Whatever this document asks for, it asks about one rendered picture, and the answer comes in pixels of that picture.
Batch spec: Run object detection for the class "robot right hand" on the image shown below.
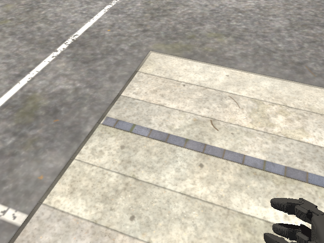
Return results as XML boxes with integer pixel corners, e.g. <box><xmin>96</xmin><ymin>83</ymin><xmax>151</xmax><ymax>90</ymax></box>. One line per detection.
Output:
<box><xmin>264</xmin><ymin>198</ymin><xmax>324</xmax><ymax>243</ymax></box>

